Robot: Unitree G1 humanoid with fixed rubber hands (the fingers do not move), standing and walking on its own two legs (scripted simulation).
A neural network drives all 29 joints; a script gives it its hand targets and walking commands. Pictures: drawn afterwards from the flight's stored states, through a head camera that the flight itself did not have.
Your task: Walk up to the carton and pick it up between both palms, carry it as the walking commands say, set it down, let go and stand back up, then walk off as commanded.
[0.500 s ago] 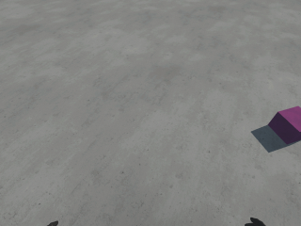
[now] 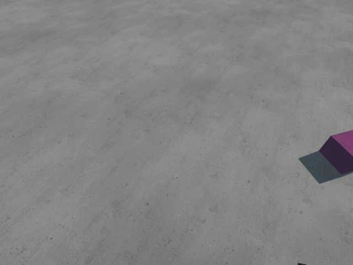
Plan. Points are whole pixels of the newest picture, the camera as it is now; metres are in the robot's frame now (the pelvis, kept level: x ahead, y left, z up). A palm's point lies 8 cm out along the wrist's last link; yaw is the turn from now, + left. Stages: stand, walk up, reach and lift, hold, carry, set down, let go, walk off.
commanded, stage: stand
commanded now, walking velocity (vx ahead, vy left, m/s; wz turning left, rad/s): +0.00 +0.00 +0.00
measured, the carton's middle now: (348, 151) +0.93 -1.20 -0.70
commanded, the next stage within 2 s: walk up in 0.14 s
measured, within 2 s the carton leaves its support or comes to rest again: neither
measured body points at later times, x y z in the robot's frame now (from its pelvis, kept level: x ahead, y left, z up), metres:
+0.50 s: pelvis +0.01 -0.02 +0.00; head +0.03 -0.02 +0.44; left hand +0.14 +0.30 -0.11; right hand +0.08 -0.37 -0.11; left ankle +0.01 +0.11 -0.74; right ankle +0.02 -0.16 -0.71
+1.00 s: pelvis +0.14 -0.13 -0.01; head +0.15 -0.11 +0.43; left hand +0.38 +0.11 -0.12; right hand +0.03 -0.48 -0.09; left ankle +0.19 -0.06 -0.75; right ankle +0.08 -0.25 -0.70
